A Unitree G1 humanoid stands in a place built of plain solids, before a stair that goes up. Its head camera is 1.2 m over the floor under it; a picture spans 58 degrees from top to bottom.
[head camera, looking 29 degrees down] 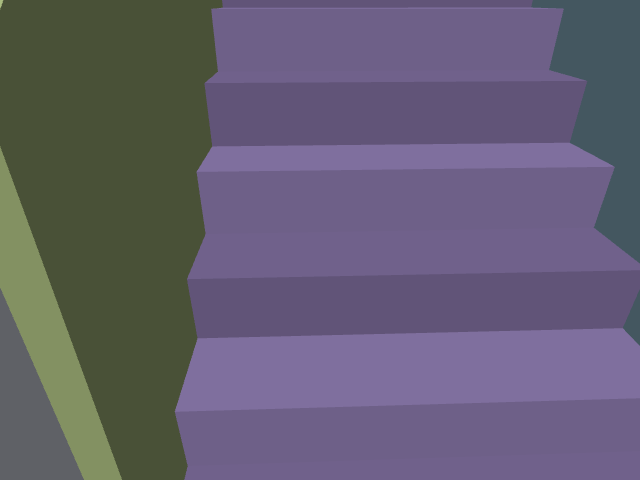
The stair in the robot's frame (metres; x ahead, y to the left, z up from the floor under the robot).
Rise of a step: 0.20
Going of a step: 0.24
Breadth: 1.20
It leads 2 degrees to the left of straight ahead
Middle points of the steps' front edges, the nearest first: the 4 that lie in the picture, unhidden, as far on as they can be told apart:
0.69 -0.27 0.38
0.93 -0.26 0.58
1.18 -0.25 0.78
1.42 -0.24 0.98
